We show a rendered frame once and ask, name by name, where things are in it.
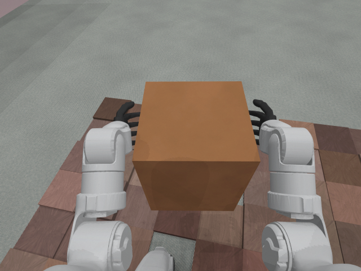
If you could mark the robot left upper arm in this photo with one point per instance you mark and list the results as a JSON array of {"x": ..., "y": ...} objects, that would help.
[{"x": 99, "y": 246}]

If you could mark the robot right upper arm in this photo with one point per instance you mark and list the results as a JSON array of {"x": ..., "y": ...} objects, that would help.
[{"x": 298, "y": 246}]

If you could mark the robot left hand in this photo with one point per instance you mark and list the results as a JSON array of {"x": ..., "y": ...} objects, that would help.
[{"x": 121, "y": 116}]

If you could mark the left robot shin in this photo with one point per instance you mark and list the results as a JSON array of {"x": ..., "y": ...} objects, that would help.
[{"x": 161, "y": 249}]

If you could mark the carton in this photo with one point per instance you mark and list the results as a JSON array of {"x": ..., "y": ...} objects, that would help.
[{"x": 195, "y": 148}]

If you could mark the robot right hand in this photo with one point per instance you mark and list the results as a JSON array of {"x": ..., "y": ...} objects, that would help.
[{"x": 267, "y": 115}]

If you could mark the left robot thigh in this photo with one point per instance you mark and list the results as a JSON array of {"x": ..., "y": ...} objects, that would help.
[{"x": 156, "y": 261}]

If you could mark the left robot forearm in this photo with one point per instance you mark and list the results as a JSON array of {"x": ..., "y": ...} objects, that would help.
[{"x": 103, "y": 166}]

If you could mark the right robot forearm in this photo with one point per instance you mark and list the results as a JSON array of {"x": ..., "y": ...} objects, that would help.
[{"x": 290, "y": 158}]

